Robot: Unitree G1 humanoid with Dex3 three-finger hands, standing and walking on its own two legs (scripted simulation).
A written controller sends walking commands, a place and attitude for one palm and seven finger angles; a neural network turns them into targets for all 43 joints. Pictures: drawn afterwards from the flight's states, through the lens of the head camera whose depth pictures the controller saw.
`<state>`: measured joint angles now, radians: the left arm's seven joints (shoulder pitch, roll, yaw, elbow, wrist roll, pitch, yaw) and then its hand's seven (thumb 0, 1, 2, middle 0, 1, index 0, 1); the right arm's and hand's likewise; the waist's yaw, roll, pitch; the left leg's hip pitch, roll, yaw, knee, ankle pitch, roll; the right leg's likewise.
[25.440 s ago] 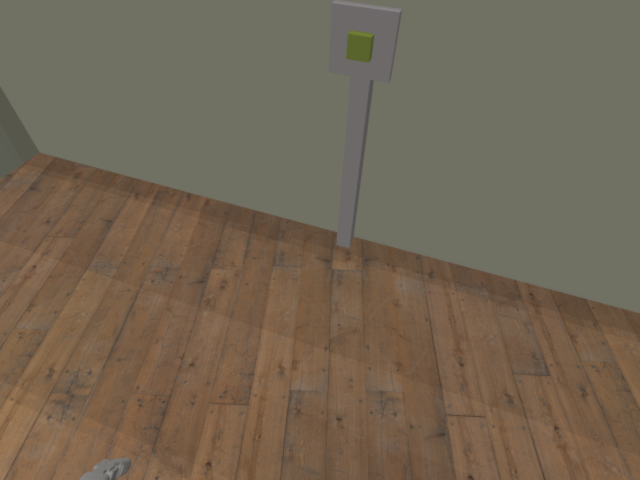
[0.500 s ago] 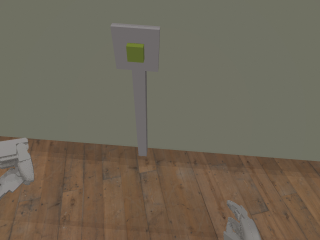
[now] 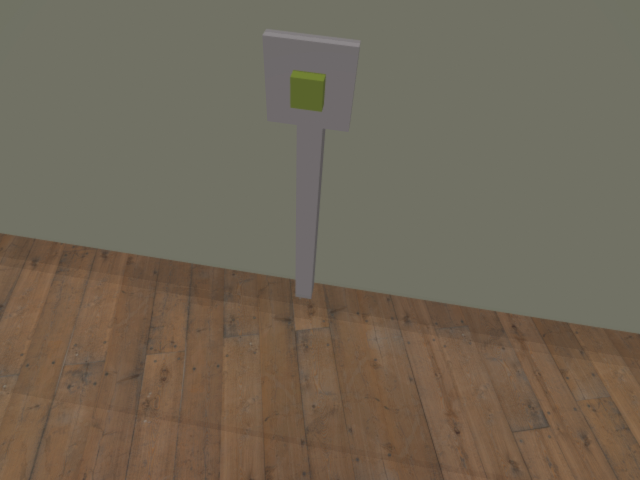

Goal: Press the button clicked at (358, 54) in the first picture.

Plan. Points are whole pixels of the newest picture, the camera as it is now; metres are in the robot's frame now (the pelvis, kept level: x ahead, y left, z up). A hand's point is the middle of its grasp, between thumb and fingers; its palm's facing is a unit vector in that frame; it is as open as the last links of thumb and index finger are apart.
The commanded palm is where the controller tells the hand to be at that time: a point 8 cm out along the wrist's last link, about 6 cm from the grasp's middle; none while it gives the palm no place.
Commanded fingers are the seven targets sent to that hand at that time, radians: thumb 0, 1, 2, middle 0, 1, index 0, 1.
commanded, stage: let the arm hang, fingers relaxed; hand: left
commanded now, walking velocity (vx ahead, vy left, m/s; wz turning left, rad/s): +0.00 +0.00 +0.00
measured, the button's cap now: (308, 90) +0.78 +0.08 +0.08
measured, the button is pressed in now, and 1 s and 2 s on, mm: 0 0 0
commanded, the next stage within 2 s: stand and wait in 0.66 s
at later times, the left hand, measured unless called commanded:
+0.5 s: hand out of the picture +0.01 +0.17 -0.17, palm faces +0.02 -0.98 -0.18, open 7.3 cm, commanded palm none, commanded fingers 0.00 0.90 0.90 -0.20 -0.30 -0.20 -0.30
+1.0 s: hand out of the picture +0.01 +0.15 -0.17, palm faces +0.03 -0.98 -0.19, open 7.3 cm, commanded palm none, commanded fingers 0.00 0.90 0.90 -0.20 -0.30 -0.20 -0.30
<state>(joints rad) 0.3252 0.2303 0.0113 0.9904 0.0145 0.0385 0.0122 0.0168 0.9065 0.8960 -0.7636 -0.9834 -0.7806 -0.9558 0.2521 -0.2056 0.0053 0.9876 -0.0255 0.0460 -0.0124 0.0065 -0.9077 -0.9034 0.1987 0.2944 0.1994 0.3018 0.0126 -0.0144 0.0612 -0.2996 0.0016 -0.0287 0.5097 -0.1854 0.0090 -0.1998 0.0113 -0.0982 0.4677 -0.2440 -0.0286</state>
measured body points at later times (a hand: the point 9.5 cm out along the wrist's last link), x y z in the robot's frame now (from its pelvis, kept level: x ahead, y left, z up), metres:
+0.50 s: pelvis +0.01 +0.00 +0.00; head +0.01 -0.01 +0.45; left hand +0.01 +0.22 -0.16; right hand -0.02 -0.21 -0.16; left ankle +0.06 +0.11 -0.74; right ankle +0.01 -0.10 -0.74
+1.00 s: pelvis +0.02 -0.01 +0.01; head +0.04 -0.02 +0.45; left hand +0.01 +0.21 -0.15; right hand +0.01 -0.23 -0.16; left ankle +0.06 +0.11 -0.74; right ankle +0.01 -0.10 -0.74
